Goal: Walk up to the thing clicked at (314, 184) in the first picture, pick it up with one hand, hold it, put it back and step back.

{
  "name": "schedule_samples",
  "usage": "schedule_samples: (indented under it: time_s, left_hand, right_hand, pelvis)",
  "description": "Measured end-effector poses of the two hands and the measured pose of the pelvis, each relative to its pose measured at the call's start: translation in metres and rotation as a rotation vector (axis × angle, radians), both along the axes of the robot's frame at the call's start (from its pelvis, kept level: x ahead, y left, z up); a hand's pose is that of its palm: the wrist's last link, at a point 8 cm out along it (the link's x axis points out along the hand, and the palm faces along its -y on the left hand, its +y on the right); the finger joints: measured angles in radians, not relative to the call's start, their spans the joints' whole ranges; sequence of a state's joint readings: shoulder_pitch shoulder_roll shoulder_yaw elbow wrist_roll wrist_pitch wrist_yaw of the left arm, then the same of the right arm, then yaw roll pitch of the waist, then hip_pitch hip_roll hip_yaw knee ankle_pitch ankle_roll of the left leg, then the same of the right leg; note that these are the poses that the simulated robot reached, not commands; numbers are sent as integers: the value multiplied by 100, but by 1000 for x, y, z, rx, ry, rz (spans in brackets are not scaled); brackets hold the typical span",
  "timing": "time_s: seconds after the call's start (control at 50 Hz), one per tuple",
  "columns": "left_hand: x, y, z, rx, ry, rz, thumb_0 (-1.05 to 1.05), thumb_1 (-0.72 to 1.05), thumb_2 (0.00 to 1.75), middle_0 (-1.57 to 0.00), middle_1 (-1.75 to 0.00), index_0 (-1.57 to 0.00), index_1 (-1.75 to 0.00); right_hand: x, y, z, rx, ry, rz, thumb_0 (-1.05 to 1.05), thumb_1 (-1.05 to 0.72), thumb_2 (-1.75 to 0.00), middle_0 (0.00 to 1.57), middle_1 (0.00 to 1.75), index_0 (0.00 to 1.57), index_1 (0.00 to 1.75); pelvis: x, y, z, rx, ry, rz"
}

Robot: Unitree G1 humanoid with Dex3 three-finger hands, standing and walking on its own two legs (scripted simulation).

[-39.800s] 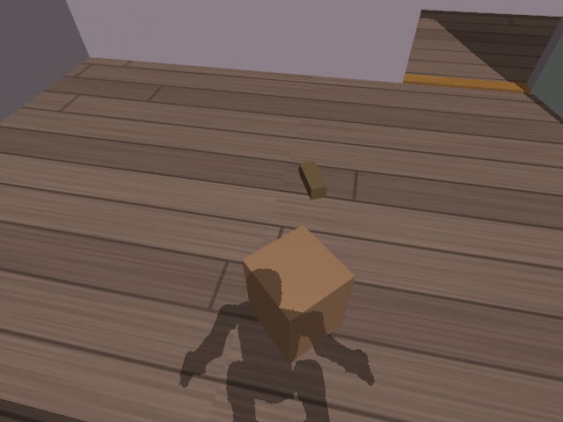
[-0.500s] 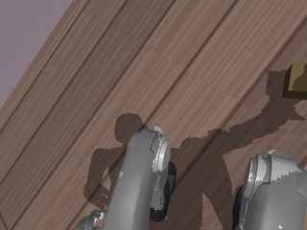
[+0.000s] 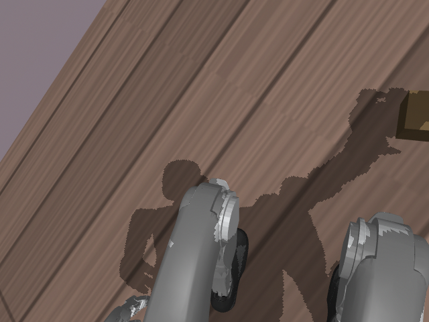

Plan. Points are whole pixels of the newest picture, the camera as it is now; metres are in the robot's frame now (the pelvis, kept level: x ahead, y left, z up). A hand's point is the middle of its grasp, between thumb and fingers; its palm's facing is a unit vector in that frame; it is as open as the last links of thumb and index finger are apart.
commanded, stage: approach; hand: right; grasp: from above
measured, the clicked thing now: out of the picture +0.52 -0.34 -0.29
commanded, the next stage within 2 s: close in in 0.48 s
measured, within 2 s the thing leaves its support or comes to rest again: neither
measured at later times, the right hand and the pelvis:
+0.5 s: hand out of the picture +0.49 -0.28 -0.16, palm faces -0.50 +0.07 -0.86, open 14.2 cm; pelvis +0.00 +0.01 +0.00, yaw -1 degrees
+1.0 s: hand out of the picture +0.50 -0.28 -0.20, palm faces -0.45 +0.06 -0.89, open 14.0 cm; pelvis +0.00 +0.00 +0.00, yaw +1 degrees
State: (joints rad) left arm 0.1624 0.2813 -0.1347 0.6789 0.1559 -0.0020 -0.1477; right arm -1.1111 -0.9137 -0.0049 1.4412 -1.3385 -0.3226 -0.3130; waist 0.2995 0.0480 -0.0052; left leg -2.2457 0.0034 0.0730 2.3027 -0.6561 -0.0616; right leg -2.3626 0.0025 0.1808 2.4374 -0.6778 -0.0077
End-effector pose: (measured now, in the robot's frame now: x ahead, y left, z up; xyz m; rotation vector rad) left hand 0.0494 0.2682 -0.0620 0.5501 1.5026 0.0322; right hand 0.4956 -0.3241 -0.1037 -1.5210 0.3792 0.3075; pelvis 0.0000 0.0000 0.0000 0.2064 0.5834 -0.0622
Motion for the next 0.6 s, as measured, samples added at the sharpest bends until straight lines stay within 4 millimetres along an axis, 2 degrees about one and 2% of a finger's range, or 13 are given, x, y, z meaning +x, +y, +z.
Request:
schedule_samples:
  time_s: [0.1,0.16,0.24,0.3,0.36,0.44,0.52,0.6]
  left_hand:
    - [-6,0,6,-2,-27,37,0,90,89,-20,-30,-20,-30]
    - [-14,0,8,-11,-36,68,0,89,89,-20,-30,-20,-30]
    - [-29,0,5,-37,-29,108,0,89,89,-20,-30,-20,-30]
    - [-39,-2,1,-65,-17,133,0,89,89,-20,-30,-20,-30]
    - [-46,-3,-5,-90,-3,147,0,89,88,-20,-30,-20,-30]
    - [-48,-2,-12,-103,10,138,1,90,88,-21,-30,-20,-30]
    - [-40,4,-17,-84,18,97,1,90,89,-21,-30,-20,-30]
    - [-28,11,-16,-46,30,41,1,90,89,-21,-30,-20,-30]
  right_hand:
    - [28,47,7,13,-59,42,0,55,-105,10,99,8,101]
    - [41,67,14,10,-87,22,0,54,-104,10,98,8,100]
    - [49,84,19,-30,-73,-22,0,55,-104,11,97,8,99]
    - [46,88,17,-51,-37,-63,0,55,-104,11,96,9,98]
    - [36,83,13,-55,15,-111,0,55,-105,11,96,9,98]
    - [18,62,6,-54,76,-155,0,55,-104,11,97,9,99]
    - [5,33,3,-45,99,-176,0,56,-104,11,98,9,100]
    - [0,11,2,-35,98,-160,0,57,-104,10,99,8,101]
  pelvis:
    - [2,2,4,-5,20,2]
    - [2,3,7,-10,33,5]
    - [2,5,9,-23,43,15]
    - [1,8,9,-35,38,20]
    - [-1,10,9,-47,26,22]
    - [-3,13,6,-56,6,19]
    - [-5,14,1,-54,-11,12]
    - [-5,13,-3,-45,-18,6]
